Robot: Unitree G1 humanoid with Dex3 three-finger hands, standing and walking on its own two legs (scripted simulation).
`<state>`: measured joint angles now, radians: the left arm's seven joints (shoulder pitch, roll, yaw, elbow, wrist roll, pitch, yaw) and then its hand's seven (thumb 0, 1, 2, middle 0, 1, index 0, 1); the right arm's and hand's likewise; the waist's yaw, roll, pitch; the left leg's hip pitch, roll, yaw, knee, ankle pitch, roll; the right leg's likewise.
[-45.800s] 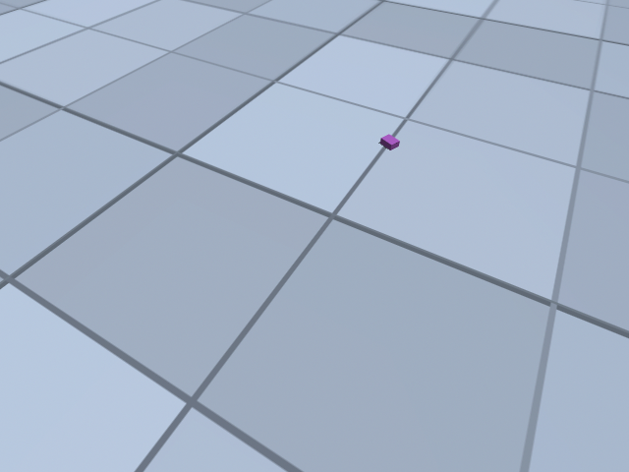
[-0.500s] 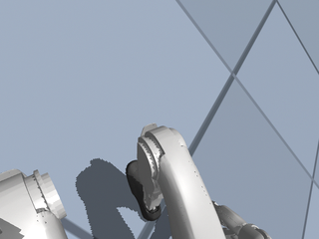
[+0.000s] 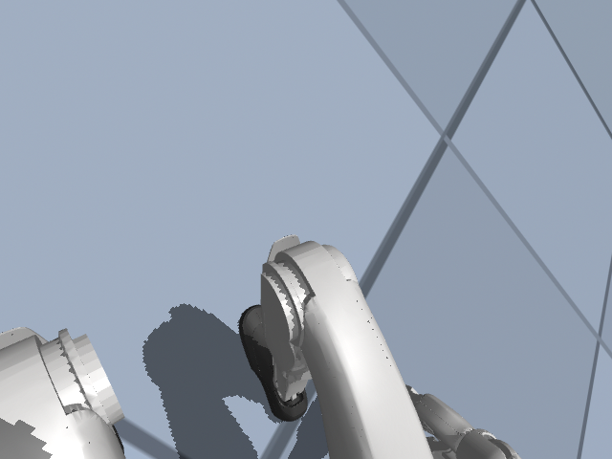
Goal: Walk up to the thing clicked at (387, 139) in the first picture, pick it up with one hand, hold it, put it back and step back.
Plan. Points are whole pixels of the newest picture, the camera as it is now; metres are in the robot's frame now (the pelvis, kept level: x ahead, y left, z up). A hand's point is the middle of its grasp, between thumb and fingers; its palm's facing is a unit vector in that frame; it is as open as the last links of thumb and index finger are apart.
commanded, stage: withdraw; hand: left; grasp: from above
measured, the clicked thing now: out of the picture +0.45 +0.38 -0.28
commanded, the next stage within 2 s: home in 0.92 s
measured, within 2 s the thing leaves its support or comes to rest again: neither
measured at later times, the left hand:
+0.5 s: hand out of the picture +0.44 +0.41 -0.09, palm faces -0.40 -0.08 -0.91, open 13.9 cm
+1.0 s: hand out of the picture +0.43 +0.37 -0.14, palm faces -0.39 -0.10 -0.92, open 13.4 cm
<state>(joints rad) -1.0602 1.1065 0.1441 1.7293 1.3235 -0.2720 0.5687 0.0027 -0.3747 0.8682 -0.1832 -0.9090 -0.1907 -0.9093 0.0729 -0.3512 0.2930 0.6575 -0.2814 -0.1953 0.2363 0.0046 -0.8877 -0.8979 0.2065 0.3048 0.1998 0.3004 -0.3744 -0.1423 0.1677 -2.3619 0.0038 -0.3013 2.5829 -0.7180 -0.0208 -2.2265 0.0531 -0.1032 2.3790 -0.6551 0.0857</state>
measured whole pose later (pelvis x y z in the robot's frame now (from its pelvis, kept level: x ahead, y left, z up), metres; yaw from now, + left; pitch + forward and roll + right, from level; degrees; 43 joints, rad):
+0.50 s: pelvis +0.00 +0.00 +0.04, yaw +4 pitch +33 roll -13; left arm -0.96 0.90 0.06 1.30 1.19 -0.13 0.22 0.00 -0.47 0.97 -0.12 -0.97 -0.12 -0.98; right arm 0.12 -0.31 0.11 0.66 -0.15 -0.06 0.23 0.01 -0.90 -0.90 0.21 0.30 0.20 0.30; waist -0.24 0.02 -0.04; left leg -2.32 0.00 -0.20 2.43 -0.70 0.00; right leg -2.19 0.00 -0.05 2.29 -0.68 0.07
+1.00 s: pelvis -0.01 -0.01 +0.02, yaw +5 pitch +31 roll -12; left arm -1.04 0.94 0.12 1.46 1.37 -0.35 0.37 0.00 -0.39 0.91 -0.19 -0.90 -0.19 -0.91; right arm 0.15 -0.30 0.14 0.68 -0.17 0.01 0.13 0.01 -0.90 -0.90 0.21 0.30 0.20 0.30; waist -0.29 -0.04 0.02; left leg -2.39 -0.02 -0.20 2.45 -0.63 -0.01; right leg -2.26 0.00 -0.04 2.33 -0.63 0.05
